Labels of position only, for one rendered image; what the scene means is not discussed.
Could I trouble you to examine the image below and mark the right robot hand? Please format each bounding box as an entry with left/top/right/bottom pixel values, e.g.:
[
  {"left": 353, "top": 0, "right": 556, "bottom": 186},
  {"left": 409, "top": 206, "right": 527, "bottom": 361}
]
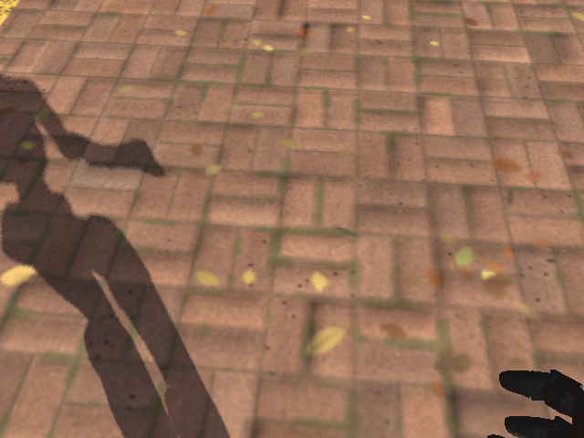
[{"left": 487, "top": 370, "right": 584, "bottom": 438}]

